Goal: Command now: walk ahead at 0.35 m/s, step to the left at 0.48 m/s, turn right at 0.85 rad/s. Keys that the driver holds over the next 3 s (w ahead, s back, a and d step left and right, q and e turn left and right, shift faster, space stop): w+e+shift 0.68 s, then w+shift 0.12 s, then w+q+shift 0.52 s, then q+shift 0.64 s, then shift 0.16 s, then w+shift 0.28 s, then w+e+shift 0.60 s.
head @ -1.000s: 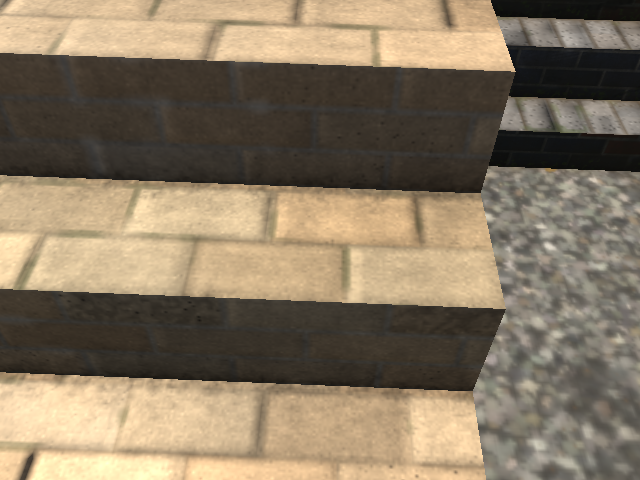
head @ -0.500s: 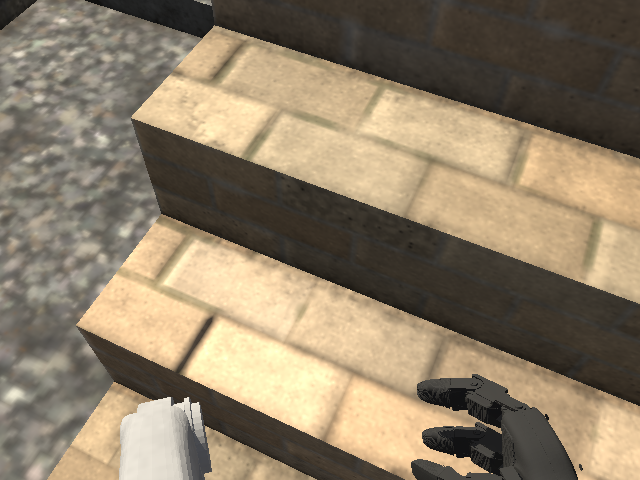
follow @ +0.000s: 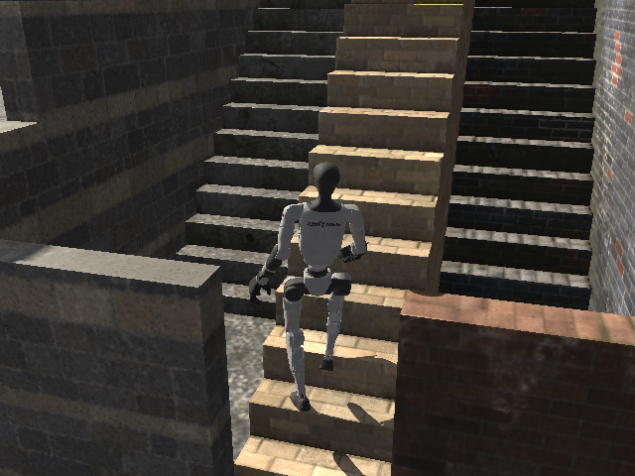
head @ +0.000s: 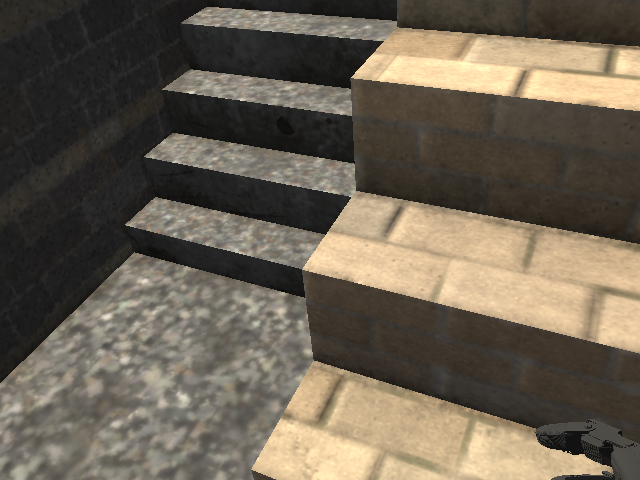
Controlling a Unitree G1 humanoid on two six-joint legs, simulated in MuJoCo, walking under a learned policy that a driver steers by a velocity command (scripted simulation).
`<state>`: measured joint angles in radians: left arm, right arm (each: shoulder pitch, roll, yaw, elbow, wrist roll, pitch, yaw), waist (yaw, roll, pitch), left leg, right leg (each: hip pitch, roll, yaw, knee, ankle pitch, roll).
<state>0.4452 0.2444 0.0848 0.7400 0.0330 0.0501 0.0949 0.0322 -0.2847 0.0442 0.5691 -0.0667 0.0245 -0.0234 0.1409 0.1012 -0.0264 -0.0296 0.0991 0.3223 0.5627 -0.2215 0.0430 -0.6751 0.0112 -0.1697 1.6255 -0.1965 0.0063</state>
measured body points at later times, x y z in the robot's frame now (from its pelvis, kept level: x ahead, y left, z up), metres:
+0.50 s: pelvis -0.01 +0.02 -0.01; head +0.03 +0.00 +0.44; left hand -0.04 +0.27 -0.13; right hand +0.27 -0.20 -0.07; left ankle -0.04 +0.11 -0.75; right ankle -0.05 -0.11 -0.51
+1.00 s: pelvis -0.03 -0.16 -0.01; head -0.06 -0.20 +0.43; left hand +0.21 -0.06 -0.08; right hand -0.01 -0.44 -0.14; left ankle +0.05 -0.03 -0.34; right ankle -0.07 -0.17 -0.75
